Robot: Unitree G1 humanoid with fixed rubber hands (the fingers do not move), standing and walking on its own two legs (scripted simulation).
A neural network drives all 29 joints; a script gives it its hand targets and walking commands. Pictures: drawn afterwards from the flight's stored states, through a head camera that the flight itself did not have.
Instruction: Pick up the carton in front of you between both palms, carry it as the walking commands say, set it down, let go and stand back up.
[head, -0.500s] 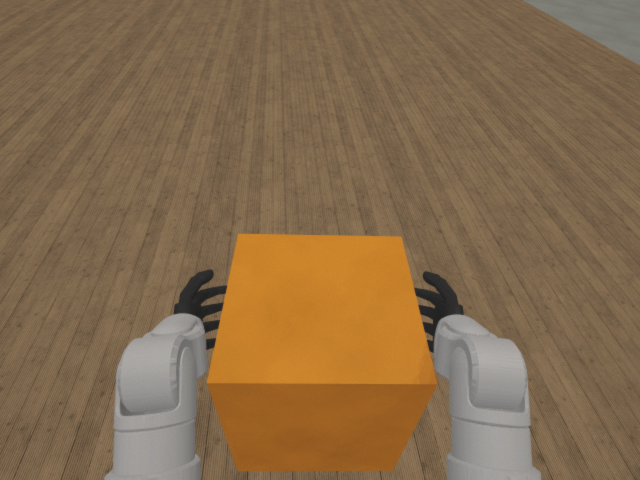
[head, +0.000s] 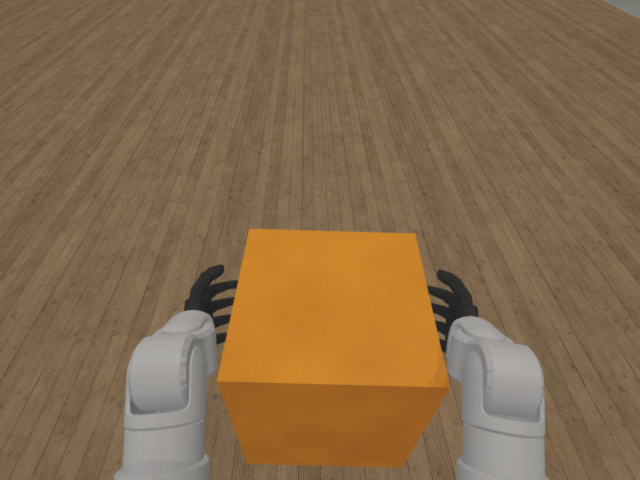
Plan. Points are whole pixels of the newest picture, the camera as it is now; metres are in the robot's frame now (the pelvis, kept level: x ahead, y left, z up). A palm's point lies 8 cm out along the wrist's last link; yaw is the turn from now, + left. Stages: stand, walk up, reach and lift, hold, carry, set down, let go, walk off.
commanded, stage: carry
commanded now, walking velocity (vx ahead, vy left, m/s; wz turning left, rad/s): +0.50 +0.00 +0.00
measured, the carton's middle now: (328, 352) +0.28 +0.00 +0.02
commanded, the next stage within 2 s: none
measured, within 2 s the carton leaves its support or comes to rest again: neither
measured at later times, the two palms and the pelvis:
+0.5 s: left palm (228, 163) +0.61 +0.17 +0.09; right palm (394, 163) +0.60 -0.12 +0.09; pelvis +0.34 +0.03 +0.00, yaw -2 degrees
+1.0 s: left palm (259, 90) +0.90 +0.15 +0.10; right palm (388, 94) +0.90 -0.15 +0.09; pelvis +0.63 +0.00 +0.01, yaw +0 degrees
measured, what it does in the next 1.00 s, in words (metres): walks ahead: left foot, then right foot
